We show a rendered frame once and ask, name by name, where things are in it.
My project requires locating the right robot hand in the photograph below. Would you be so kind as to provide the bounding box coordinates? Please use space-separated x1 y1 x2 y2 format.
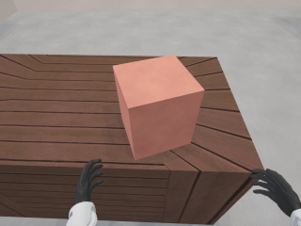
249 169 301 217

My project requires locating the left robot hand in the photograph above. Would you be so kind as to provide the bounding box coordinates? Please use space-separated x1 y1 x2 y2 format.
74 158 103 205

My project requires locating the pedestal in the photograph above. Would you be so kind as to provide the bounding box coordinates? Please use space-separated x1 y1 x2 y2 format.
0 54 264 225

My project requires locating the robot right forearm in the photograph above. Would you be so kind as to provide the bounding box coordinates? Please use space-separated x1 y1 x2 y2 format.
290 208 301 226

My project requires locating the robot left forearm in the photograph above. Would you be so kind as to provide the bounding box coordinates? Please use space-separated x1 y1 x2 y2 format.
66 202 99 226

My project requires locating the carton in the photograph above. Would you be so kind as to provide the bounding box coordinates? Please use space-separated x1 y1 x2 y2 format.
113 55 205 160

